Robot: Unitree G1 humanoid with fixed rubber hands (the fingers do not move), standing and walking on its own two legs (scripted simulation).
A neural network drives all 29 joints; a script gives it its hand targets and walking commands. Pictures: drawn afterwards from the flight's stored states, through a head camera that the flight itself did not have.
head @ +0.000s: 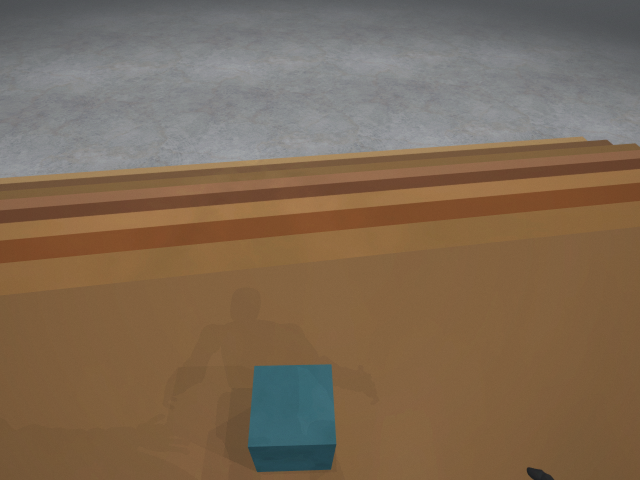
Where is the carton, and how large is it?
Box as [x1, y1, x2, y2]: [248, 364, 335, 471]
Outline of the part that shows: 331,364 254,366 248,448 257,471 330,469 335,447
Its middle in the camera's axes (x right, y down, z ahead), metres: -0.07 +0.50 +1.07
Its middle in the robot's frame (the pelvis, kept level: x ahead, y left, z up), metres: +0.42 +0.04 -0.66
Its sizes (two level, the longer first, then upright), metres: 0.210 0.200 0.250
